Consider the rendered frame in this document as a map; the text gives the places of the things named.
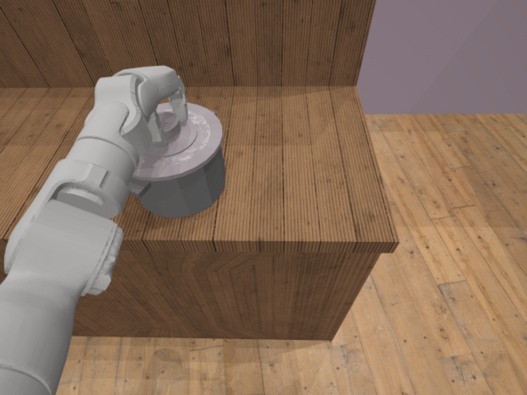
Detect robot left upper arm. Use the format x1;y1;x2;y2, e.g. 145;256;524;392
0;198;124;395

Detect knob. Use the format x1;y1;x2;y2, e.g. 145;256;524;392
158;112;181;140

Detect left robot hand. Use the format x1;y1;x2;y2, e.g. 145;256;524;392
116;66;188;147

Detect robot left forearm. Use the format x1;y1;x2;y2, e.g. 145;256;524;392
4;70;159;274

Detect pot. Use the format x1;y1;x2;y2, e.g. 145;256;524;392
128;110;226;218

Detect lid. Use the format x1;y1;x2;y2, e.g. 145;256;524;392
132;103;223;181

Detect table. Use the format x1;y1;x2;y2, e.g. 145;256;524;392
0;0;400;341

